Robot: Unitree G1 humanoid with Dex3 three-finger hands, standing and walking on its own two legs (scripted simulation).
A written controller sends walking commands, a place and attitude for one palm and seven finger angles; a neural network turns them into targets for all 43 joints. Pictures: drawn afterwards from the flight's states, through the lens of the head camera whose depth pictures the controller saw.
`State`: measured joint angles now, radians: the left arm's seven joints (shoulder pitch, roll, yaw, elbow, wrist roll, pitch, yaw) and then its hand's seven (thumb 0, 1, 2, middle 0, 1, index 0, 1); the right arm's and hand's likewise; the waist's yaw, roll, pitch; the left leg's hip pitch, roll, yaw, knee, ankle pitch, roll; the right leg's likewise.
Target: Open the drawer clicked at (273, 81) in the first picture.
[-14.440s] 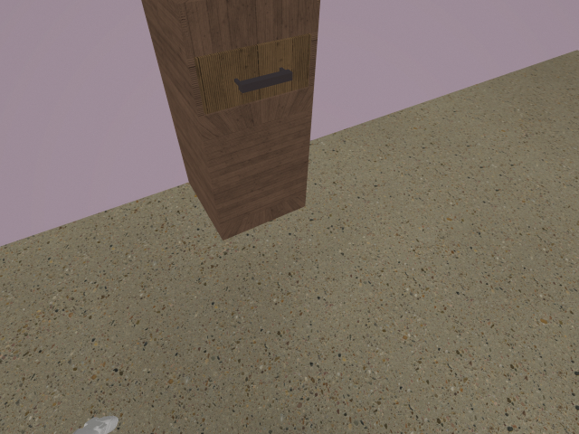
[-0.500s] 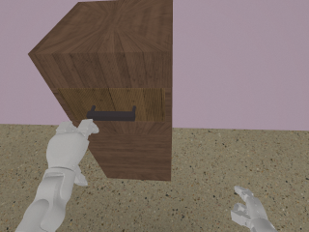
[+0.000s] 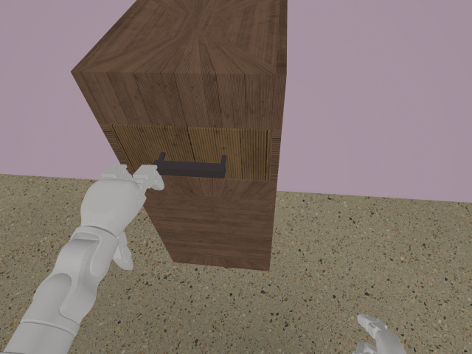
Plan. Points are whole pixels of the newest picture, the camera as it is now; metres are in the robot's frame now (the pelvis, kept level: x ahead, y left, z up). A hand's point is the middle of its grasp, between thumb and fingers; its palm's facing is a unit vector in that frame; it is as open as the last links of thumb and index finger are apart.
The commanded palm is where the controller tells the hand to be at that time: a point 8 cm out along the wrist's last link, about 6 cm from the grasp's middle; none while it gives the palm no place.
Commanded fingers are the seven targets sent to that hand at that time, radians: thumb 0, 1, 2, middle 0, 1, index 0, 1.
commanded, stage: raise the hand with hooked fingers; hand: left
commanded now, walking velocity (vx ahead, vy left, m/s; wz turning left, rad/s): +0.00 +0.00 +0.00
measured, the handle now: (191, 163) +0.54 +0.20 -0.05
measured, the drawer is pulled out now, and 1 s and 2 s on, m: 0.00 0.00 0.00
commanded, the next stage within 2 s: move the hooked fingers above the handle in 0.10 s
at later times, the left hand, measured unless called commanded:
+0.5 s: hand (137, 200) +0.34 +0.23 +0.06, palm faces +0.04 -0.07 -1.00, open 13.8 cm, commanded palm +0.32 +0.24 +0.12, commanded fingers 0.00 -0.50 0.30 -0.30 -1.20 -0.30 -1.20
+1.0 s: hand (154, 184) +0.40 +0.22 +0.04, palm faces +0.02 -0.04 -1.00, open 13.8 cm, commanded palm +0.37 +0.22 +0.10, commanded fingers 0.00 -0.50 0.30 -0.30 -1.20 -0.30 -1.20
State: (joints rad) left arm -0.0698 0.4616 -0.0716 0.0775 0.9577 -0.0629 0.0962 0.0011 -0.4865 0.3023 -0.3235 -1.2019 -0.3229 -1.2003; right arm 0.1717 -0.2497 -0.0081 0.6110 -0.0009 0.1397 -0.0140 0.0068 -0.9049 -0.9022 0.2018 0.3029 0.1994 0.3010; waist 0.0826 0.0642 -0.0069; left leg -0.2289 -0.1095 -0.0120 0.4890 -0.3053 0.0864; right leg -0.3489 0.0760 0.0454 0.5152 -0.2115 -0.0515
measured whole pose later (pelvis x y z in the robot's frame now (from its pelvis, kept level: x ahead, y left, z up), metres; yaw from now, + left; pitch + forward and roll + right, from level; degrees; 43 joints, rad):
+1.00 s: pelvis +0.02 +0.00 -0.01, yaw +0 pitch +10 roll +0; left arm -0.37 0.42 -0.11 0.45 1.02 -0.02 0.22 0.00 -0.49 0.30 -0.32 -1.20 -0.32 -1.20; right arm 0.19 -0.24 -0.04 0.63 0.01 0.17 -0.02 0.00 -0.91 -0.90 0.20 0.30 0.20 0.30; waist 0.04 0.05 -0.07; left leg -0.38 -0.10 -0.01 0.57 -0.36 0.08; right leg -0.49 0.08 0.04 0.59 -0.26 -0.06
